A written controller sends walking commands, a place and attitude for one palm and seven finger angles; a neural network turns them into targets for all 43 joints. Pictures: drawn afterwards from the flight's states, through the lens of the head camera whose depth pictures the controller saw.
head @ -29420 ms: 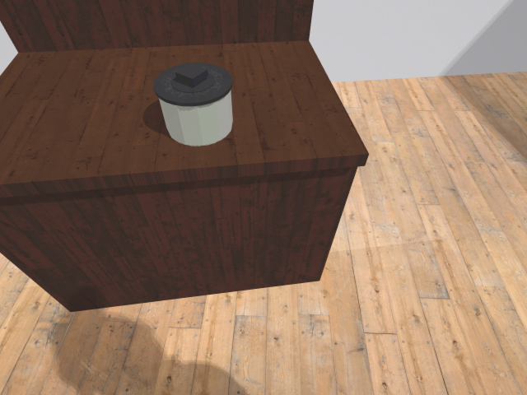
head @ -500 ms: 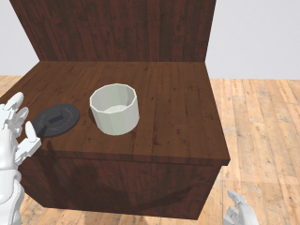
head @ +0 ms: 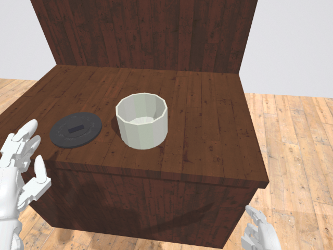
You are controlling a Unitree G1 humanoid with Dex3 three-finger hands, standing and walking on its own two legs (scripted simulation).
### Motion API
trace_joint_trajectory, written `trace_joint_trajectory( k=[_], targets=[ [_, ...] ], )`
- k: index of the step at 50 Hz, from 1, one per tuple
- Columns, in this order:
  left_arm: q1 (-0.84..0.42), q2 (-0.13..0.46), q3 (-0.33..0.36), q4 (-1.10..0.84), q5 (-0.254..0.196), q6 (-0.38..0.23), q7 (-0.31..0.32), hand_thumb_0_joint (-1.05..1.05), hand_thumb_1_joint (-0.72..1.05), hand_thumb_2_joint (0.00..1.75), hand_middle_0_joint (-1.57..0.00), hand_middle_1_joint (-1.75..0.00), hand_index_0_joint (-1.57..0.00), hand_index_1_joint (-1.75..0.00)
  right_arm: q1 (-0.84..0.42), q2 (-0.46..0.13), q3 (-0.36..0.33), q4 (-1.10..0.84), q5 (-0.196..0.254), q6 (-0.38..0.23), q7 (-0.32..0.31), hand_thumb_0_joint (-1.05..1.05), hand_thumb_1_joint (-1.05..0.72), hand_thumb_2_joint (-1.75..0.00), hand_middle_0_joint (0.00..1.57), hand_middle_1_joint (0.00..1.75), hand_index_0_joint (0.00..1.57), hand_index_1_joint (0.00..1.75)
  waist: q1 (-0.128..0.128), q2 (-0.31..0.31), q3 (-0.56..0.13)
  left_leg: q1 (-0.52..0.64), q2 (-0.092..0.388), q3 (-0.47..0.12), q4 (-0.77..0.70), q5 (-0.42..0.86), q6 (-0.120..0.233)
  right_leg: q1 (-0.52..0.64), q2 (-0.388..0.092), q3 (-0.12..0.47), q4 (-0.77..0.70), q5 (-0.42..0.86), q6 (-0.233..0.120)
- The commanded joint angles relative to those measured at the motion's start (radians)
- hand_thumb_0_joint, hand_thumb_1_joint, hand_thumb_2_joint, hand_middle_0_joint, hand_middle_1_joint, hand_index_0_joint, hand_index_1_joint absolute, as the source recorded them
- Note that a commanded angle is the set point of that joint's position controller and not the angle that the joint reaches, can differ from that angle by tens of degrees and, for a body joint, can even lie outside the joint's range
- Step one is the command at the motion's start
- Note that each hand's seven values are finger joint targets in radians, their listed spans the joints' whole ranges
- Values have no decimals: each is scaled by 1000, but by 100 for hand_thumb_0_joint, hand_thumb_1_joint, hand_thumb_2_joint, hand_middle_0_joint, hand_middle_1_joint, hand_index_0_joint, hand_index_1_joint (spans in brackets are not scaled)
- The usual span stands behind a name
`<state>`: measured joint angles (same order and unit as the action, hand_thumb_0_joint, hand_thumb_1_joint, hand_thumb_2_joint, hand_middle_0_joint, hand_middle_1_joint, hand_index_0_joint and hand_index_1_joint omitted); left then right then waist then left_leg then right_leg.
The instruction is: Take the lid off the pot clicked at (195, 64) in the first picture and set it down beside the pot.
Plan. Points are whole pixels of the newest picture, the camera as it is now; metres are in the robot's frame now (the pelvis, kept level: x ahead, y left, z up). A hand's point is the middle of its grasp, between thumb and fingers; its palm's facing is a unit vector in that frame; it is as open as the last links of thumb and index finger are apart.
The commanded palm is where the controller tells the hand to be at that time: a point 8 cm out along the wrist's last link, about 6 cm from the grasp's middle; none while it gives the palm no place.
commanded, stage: step back with the hand held close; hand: left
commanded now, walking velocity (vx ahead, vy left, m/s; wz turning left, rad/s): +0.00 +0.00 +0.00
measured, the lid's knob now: (74, 124) +0.49 +0.40 -0.01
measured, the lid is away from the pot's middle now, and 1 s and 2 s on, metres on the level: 0.25 0.25 0.25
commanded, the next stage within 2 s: stop stepping back and stand still in 1.40 s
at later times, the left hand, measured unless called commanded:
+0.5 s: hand (35, 188) +0.17 +0.27 +0.15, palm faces +0.21 -0.85 -0.48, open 7.5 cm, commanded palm +0.11 +0.32 +0.18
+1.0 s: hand out of the picture +0.11 +0.31 +0.17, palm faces +0.33 -0.85 -0.42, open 7.5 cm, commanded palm +0.05 +0.35 +0.18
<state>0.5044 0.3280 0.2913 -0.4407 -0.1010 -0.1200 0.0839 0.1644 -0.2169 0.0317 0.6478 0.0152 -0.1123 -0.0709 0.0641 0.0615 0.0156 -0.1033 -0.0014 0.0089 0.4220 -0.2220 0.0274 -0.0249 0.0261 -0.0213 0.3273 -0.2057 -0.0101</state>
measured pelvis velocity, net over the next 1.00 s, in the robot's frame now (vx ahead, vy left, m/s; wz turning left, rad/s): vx -0.09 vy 0.07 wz -0.03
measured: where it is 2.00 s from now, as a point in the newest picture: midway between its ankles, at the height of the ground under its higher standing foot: outside the picture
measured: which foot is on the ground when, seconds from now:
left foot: down 0.00-1.00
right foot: down 0.00-0.86, up 0.88-1.00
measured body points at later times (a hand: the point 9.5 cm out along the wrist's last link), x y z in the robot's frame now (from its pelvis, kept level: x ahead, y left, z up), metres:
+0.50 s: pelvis -0.02 +0.04 -0.01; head +0.01 +0.07 +0.44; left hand +0.15 +0.31 +0.17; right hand +0.14 -0.20 -0.08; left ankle +0.01 +0.10 -0.74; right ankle -0.02 -0.11 -0.74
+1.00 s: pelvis -0.09 +0.07 -0.01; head -0.07 +0.12 +0.43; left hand +0.09 +0.35 +0.19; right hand +0.07 -0.17 -0.07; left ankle +0.01 +0.10 -0.74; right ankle -0.13 -0.09 -0.70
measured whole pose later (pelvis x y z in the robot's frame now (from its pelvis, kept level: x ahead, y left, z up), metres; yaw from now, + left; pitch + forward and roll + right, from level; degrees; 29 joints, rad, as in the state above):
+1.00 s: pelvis -0.09 +0.07 -0.01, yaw -2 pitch +1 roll -6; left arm 0.61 0.43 0.43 -0.72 -0.06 -0.21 0.13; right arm 0.24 -0.20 -0.01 0.54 0.01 -0.13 -0.05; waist 0.00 0.00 0.03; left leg -0.44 0.00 0.06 0.56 -0.14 0.13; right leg -0.37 0.03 -0.02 0.88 -0.48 0.01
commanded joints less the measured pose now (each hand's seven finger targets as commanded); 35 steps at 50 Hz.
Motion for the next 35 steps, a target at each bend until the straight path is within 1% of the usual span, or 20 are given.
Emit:
trace_joint_trajectory(
  k=[1, 4, 5, 6, 7, 8, 10, 12, 14, 18, 19, 20, 23, 24, 26, 30, 31, 33, 34, 35],
  targets=[
    [-103, 151, 75, -279, 10, -60, 19, 0, 90, 90, -20, -30, -20, -30, -156, -106, -38, -183, -3, -71, -1, 0, -90, -90, 20, 30, 20, 30, -14, 38, -60, 71, 30, -32, -80, 87, -8, -106, -21, -1, -64, 70, -26],
    [-92, 197, 124, -277, 13, -54, 31, 0, 90, 90, -20, -30, -20, -30, -148, -106, -39, -173, -6, -71, -2, 0, -90, -90, 20, 30, 20, 30, -11, 22, -56, 64, 30, -35, -79, 100, -9, -94, -16, 0, -60, 83, -29],
    [-281, 377, 308, -399, 16, -110, 38, 0, 90, 90, -20, -30, -20, -30, -138, -132, -40, -214, -2, -46, 2, 0, -90, -90, 20, 30, 20, 30, -21, -26, 40, -32, 45, -45, -51, 3, 21, -169, -58, 116, -87, 137, -18],
    [-187, 284, 249, -267, 16, -119, 30, 0, 90, 90, -20, -30, -20, -30, -113, -105, -42, -181, -10, -37, 4, 0, -90, -90, 20, 30, 20, 30, -34, -148, 63, -60, 38, -58, -17, -3, 22, -180, -81, 119, -94, 141, -18],
    [-115, 247, 217, -228, 21, -113, 24, 0, 90, 90, -20, -30, -20, -30, -103, -105, -50, -183, -8, -29, 12, 0, -90, -90, 20, 30, 20, 30, -38, -189, 55, -47, 40, -58, 9, 22, 21, -195, -101, 146, -96, 169, -19],
    [-77, 200, 179, -203, 24, -107, 14, 0, 90, 90, -20, -30, -20, -30, -92, -113, -53, -189, -8, -20, 18, 0, -90, -90, 20, 30, 20, 30, -45, -181, 39, -44, 44, -56, 28, 47, 20, -197, -111, 145, -83, 193, -17],
    [-42, 163, 142, -223, 28, -119, 1, 0, 90, 90, -20, -30, -20, -30, -96, -121, -58, -208, -5, -14, 24, 0, -90, -90, 20, 30, 20, 30, -51, -51, 0, -42, 60, -48, 24, 83, 20, -186, -119, 122, -38, 226, -14],
    [21, 147, 126, -251, 28, -122, -7, 0, 90, 90, -20, -30, -20, -30, -84, -127, -63, -229, 1, -4, 29, 0, -90, -90, 20, 30, 20, 30, -49, 25, -56, -51, 83, -57, 7, 133, 25, -160, -112, 88, 18, 249, -3],
    [61, 176, 154, -317, 26, -130, -7, 0, 90, 90, -20, -30, -20, -30, -81, -127, -63, -247, 3, 2, 32, 0, -90, -90, 20, 30, 20, 30, -45, 40, -117, -56, 100, -76, -5, 205, 29, -126, -102, 60, 69, 263, 4],
    [134, 239, 230, -434, 30, -142, 2, 0, 90, 90, -20, -30, -20, -30, -67, -124, -80, -287, 6, 17, 31, 0, -90, -90, 20, 30, 20, 30, -40, -7, -192, -76, 140, -116, 9, 336, 41, -117, -83, 32, 156, 250, 16],
    [138, 273, 256, -470, 28, -145, 10, 0, 90, 90, -20, -30, -20, -30, -65, -128, -80, -292, 8, 17, 30, 0, -90, -90, 20, 30, 20, 30, -40, 15, -205, -85, 149, -135, 0, 344, 42, -117, -78, 29, 179, 213, 16],
    [162, 258, 253, -485, 26, -147, 13, 0, 90, 90, -20, -30, -20, -30, -57, -123, -81, -297, 7, 18, 28, 0, -90, -90, 20, 30, 20, 30, -39, 38, -199, -101, 160, -147, -14, 356, 44, -128, -67, 16, 207, 157, 19],
    [169, 249, 253, -519, 27, -148, 21, 0, 90, 90, -20, -30, -20, -30, -37, -122, -87, -292, 0, -3, 28, 0, -90, -90, 20, 30, 20, 30, -44, 184, -161, -125, 213, -176, -60, 345, 56, -195, -49, -2, 293, -102, 24],
    [162, 259, 265, -526, 28, -148, 26, 0, 90, 90, -20, -30, -20, -30, -29, -123, -89, -285, -3, -13, 27, 0, -90, -90, 20, 30, 20, 30, -46, 195, -160, -122, 223, -187, -69, 331, 60, -213, -47, -1, 314, -153, 24],
    [149, 233, 250, -479, 28, -142, 31, 0, 90, 90, -20, -30, -20, -30, -14, -120, -88, -272, -6, -29, 27, 0, -90, -90, 20, 30, 20, 30, -52, 162, -112, -178, 239, -184, -69, 231, 65, -221, -59, 4, 314, -193, 21],
    [119, 208, 225, -376, 31, -135, 31, 0, 90, 90, -20, -30, -20, -30, 7, -131, -87, -254, 2, -31, 27, 0, -90, -90, 20, 30, 20, 30, -65, -32, -101, -170, 194, -168, 55, 208, 43, -190, -81, 10, 104, 29, 12],
    [105, 217, 229, -353, 31, -135, 28, 0, 90, 90, -20, -30, -20, -30, 4, -131, -89, -257, 9, -26, 26, 0, -90, -90, 20, 30, 20, 30, -70, -101, -107, -183, 166, -146, 100, 146, 33, -182, -114, 31, 78, 133, 2],
    [98, 207, 218, -325, 25, -136, 23, 0, 90, 90, -20, -30, -20, -30, 8, -131, -104, -264, 20, -19, 23, 0, -90, -90, 20, 30, 20, 30, -87, -223, -97, -200, 103, -122, 168, -114, 10, -262, -187, 95, 71, 82, -46],
    [122, 224, 228, -329, 24, -139, 27, 0, 90, 90, -20, -30, -20, -30, 9, -126, -107, -265, 22, -14, 21, 0, -90, -90, 20, 30, 20, 30, -91, -237, -97, -183, 77, -107, 223, -163, 4, -304, -231, 139, 33, 50, -72],
    [133, 205, 210, -330, 20, -143, 28, 0, 90, 90, -20, -30, -20, -30, 9, -120, -102, -261, 20, -8, 21, 0, -90, -90, 20, 30, 20, 30, -100, -226, -83, -190, 60, -96, 262, -194, 0, -344, -260, 150, 15, 10, -86]
  ],
)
